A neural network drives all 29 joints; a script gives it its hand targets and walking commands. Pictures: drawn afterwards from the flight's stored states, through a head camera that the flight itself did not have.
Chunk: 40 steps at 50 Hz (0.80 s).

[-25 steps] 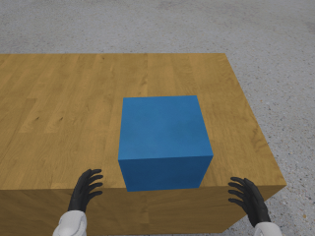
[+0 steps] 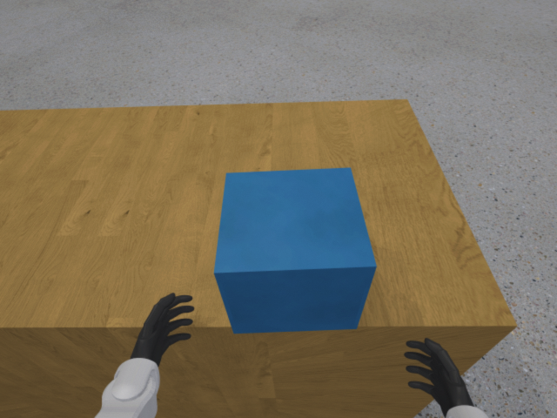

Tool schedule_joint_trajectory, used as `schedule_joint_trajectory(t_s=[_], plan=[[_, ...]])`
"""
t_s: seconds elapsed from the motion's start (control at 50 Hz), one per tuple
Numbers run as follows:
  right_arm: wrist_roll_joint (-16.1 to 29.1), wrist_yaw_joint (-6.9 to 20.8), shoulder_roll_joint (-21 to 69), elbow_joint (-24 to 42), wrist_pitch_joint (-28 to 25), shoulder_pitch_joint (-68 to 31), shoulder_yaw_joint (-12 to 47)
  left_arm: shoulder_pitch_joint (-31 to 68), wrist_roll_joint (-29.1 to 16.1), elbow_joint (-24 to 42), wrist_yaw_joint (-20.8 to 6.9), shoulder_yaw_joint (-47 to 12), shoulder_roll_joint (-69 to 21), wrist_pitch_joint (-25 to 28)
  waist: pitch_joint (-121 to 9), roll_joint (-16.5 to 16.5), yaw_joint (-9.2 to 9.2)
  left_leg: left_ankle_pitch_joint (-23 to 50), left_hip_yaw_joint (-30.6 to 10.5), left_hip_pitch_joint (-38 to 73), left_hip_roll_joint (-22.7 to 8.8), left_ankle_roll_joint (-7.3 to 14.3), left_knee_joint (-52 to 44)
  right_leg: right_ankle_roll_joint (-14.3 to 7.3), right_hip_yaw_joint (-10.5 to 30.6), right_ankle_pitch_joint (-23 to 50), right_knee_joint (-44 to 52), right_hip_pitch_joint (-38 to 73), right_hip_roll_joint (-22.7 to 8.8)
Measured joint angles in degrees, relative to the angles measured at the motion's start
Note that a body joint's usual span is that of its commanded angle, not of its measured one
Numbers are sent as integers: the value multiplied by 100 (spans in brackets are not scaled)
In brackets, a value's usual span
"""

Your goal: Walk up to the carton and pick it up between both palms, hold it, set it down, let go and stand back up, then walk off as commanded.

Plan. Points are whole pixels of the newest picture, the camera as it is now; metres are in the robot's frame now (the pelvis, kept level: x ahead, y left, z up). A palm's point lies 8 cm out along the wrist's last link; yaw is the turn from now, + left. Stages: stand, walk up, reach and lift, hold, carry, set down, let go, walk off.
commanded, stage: let go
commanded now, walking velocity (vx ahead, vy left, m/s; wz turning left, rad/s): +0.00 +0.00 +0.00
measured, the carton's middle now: (291, 251) +0.36 +0.03 +0.03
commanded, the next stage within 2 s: stand in 0.32 s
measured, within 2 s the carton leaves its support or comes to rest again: neither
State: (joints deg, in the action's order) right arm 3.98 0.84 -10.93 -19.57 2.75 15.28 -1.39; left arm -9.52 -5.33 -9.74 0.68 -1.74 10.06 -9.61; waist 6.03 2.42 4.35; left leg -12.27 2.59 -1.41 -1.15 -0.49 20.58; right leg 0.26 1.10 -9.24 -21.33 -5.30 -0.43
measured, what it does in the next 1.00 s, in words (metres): stands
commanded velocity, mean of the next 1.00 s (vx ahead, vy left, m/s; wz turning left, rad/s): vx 0.00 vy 0.00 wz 0.00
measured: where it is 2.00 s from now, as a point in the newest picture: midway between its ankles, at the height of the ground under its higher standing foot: outside the picture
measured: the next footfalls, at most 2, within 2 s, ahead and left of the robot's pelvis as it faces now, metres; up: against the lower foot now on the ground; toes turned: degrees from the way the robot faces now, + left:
none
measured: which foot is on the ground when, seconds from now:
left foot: down 0.00-1.00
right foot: down 0.00-1.00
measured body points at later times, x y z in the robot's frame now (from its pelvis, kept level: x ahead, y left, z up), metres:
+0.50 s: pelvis -0.01 -0.01 -0.01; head -0.03 -0.03 +0.44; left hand +0.21 +0.22 +0.00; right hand +0.14 -0.27 -0.10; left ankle +0.00 +0.12 -0.74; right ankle +0.04 -0.12 -0.74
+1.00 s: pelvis -0.01 +0.00 -0.02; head -0.03 -0.01 +0.43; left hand +0.21 +0.22 +0.00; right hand +0.10 -0.28 -0.12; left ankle +0.00 +0.12 -0.75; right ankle +0.04 -0.12 -0.75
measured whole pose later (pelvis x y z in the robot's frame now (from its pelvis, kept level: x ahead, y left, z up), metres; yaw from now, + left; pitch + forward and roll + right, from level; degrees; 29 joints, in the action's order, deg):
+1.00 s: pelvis -0.01 +0.00 -0.02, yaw +1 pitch -4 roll +1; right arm -1.7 4.4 -18.5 -39.6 -0.6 16.3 -2.6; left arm -12.9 -0.9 -13.5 -3.9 -3.9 20.3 7.5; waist 1.6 -0.5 -0.7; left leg -18.0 1.4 -12.8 -0.8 -0.5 34.7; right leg 0.3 0.5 -15.3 -35.4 -16.4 -0.9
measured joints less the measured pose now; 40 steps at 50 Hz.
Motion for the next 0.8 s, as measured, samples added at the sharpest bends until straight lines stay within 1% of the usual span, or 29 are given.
schedule_joint_trajectory(t_s=[0.06,0.14,0.2,0.26,0.34,0.36,0.38,0.44,0.48,0.52,0.56,0.64,0.8], plan=[[-104,-9,-16,-276,68,-141,-5,123,83,-141,-92,33,-19,-36,6,37,21,1,-3,24,1,-4,15,-4,-2,-16,-46,10,-1],[-217,-15,-16,-463,101,-235,-28,238,120,-261,-176,99,-31,-162,-10,84,32,-9,9,47,-13,-20,44,-13,10,-37,-109,10,13],[-359,-52,-3,-756,191,-370,-56,356,188,-385,-334,184,-17,-239,18,101,16,-3,-3,106,-19,-14,32,-27,-4,-41,-115,66,19],[-443,-114,10,-881,281,-416,-79,497,193,-478,-465,223,31,-360,48,120,10,-8,-24,105,-23,-8,74,-39,-28,-55,-166,69,21],[-463,-97,0,-940,251,-429,-98,601,217,-567,-482,262,46,-457,51,154,3,-18,-13,87,-51,-48,136,-65,-19,-68,-236,39,47],[-513,-78,-31,-1044,177,-449,-49,545,292,-625,-515,245,89,-303,-68,147,-58,-61,-39,-64,-53,-47,232,-63,-43,-84,-289,-81,46],[-579,-39,-67,-1177,89,-481,-4,443,362,-697,-542,206,170,-27,-198,121,-146,-182,-78,-261,-46,-34,387,-58,-78,-118,-370,-234,35],[-650,103,-292,-1398,-197,-371,11,169,484,-847,-553,117,371,798,-444,65,-320,-329,-154,-676,-50,16,677,-59,-141,-257,-588,-592,40],[-651,166,-496,-1508,-335,-185,-64,38,520,-827,-562,85,491,1121,-510,18,-426,-465,-211,-879,-43,82,864,-66,-189,-350,-705,-744,36],[-641,192,-693,-1644,-392,8,-170,-76,537,-738,-587,55,620,1330,-522,-50,-477,-318,-229,-964,-34,91,898,-64,-198,-301,-771,-835,29],[-656,217,-868,-1822,-403,177,-276,-148,525,-686,-602,24,704,1491,-518,-106,-498,-318,-235,-1021,-30,12,998,-56,-199,-318,-881,-896,20],[-664,288,-1016,-2062,-302,445,-389,-292,533,-519,-566,4,805,1619,-531,-273,-535,-411,-230,-1060,14,-21,1096,-44,-185,-495,-1080,-977,-26],[-661,331,-918,-2070,-295,479,-307,-380,493,-352,-519,-89,1007,1757,-437,-357,-583,-526,-190,-1134,28,1,1332,-31,-137,-575,-1303,-1062,-36]])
